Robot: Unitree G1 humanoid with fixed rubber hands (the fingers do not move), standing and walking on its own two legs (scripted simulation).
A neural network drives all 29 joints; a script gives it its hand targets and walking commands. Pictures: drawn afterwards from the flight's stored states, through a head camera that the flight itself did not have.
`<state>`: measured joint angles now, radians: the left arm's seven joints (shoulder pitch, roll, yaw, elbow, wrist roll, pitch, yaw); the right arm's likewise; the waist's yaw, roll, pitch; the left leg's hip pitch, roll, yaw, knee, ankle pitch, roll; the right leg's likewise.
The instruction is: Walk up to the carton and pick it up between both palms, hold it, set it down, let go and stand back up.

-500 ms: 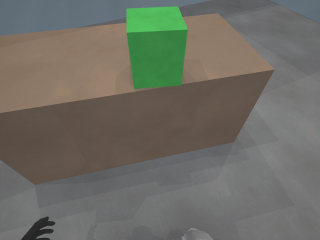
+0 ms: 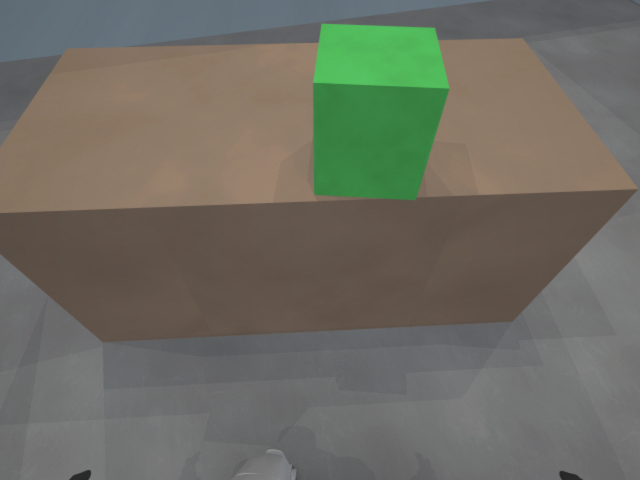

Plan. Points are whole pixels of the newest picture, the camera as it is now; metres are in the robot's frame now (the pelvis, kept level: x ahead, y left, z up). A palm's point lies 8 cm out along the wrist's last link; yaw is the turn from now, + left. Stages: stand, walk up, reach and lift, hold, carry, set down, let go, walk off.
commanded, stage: walk up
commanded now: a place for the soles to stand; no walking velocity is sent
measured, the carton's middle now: (370, 116) +0.73 -0.09 +0.01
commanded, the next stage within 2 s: none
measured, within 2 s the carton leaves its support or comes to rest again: neither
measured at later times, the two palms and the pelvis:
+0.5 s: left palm out of the picture +0.03 +0.33 -0.07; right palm (583, 473) +0.14 -0.32 -0.09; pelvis +0.01 -0.01 +0.00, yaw +2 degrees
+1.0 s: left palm out of the picture +0.08 +0.34 -0.09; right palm (532, 411) +0.21 -0.28 -0.09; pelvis +0.05 +0.01 +0.00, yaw +7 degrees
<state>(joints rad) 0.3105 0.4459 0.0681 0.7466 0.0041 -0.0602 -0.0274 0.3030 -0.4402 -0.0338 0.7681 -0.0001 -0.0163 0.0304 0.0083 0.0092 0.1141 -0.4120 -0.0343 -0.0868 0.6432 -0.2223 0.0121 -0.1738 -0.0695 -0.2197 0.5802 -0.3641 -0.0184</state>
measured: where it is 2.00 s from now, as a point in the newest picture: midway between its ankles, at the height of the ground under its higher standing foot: outside the picture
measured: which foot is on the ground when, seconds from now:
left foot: up 0.00-0.00, down 0.02-0.40, up 0.42-0.68, down 0.70-1.00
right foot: down 0.00-0.06, up 0.08-0.32, down 0.34-1.00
